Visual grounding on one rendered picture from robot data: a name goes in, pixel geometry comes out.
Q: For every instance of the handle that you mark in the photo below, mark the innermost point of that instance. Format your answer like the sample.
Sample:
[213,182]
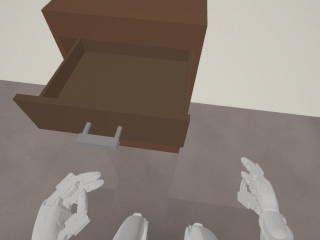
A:
[97,141]

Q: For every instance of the drawer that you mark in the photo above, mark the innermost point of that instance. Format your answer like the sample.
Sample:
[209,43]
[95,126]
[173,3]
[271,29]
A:
[143,89]

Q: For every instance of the cabinet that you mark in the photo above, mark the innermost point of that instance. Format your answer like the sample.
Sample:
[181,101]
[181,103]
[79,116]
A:
[180,24]

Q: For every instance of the right robot thigh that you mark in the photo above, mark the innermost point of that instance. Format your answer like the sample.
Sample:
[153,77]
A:
[197,232]

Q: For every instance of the left robot thigh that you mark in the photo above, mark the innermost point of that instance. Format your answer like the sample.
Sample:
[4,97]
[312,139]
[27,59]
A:
[133,228]

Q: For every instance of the robot thigh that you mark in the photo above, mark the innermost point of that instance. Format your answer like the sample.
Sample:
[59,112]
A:
[197,232]
[133,228]

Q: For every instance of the robot left hand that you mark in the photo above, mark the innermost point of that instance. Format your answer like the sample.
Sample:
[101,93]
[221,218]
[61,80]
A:
[56,210]

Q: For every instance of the robot right hand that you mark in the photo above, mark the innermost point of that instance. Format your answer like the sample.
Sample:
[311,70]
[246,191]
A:
[262,197]

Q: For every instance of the robot right forearm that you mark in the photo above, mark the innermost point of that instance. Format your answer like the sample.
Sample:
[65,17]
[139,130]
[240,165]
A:
[273,226]

